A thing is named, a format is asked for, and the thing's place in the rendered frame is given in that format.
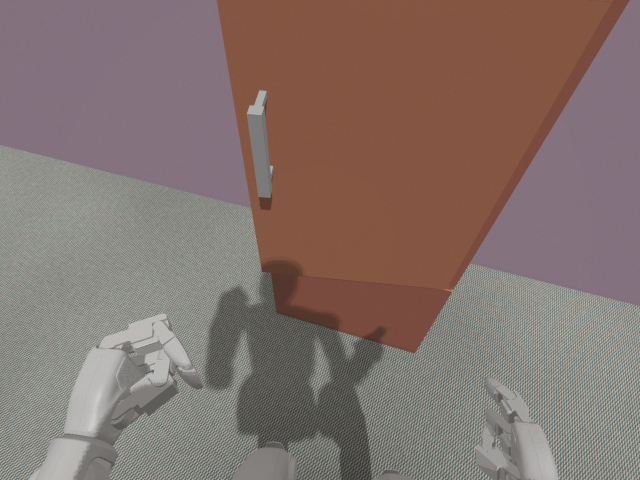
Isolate left robot thigh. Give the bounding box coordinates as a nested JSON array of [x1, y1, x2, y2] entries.
[[231, 447, 297, 480]]

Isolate left robot shin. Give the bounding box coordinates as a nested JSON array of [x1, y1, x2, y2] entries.
[[265, 442, 285, 450]]

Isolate left robot hand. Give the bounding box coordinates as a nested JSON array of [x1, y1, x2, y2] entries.
[[64, 313, 204, 445]]

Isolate right robot hand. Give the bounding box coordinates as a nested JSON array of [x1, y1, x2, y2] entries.
[[476, 377, 559, 480]]

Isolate cupboard door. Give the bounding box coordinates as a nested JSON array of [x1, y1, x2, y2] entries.
[[217, 0, 613, 290]]

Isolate robot left forearm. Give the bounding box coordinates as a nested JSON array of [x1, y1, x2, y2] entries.
[[28, 434, 118, 480]]

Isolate handle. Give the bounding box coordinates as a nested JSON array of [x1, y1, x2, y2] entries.
[[247, 90, 274, 198]]

